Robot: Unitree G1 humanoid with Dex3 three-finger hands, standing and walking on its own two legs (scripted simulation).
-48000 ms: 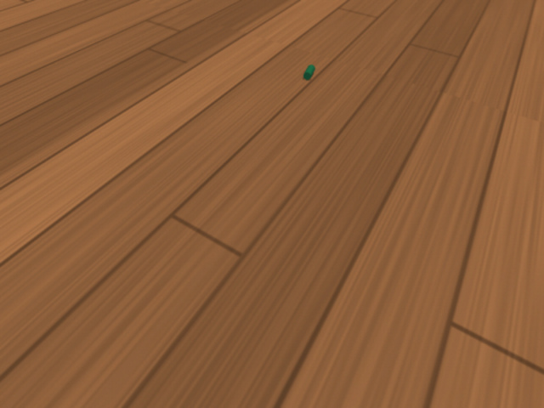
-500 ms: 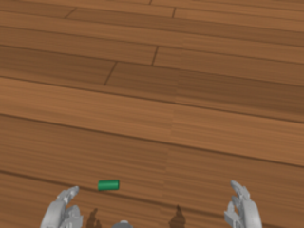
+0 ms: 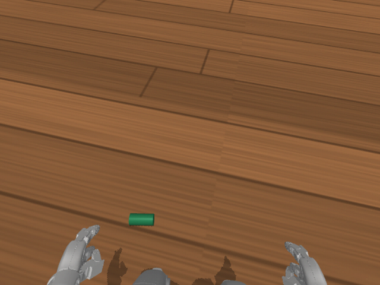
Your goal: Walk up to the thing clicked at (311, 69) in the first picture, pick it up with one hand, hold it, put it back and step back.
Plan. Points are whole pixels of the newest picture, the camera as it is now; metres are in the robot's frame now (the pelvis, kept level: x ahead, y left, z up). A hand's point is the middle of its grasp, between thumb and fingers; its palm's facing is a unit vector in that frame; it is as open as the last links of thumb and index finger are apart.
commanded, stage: stand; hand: left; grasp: from above
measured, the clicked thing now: (141, 219) +0.46 +0.24 -0.70
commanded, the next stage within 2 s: none
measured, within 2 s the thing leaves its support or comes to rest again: neither
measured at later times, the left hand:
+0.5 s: hand out of the picture +0.05 +0.24 -0.12, palm faces +0.04 -0.95 -0.31, open 7.4 cm
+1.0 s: hand out of the picture +0.05 +0.24 -0.11, palm faces +0.02 -0.94 -0.33, open 7.4 cm
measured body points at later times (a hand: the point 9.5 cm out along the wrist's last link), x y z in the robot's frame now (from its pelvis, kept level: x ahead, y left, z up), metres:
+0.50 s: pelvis +0.00 +0.02 +0.05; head +0.01 +0.02 +0.50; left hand +0.04 +0.29 -0.10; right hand +0.06 -0.26 -0.09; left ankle +0.02 +0.12 -0.70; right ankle -0.02 -0.13 -0.70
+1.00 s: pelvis +0.00 +0.01 +0.05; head +0.00 +0.01 +0.50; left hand +0.05 +0.29 -0.09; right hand +0.06 -0.28 -0.09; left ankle +0.02 +0.12 -0.70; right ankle -0.02 -0.13 -0.70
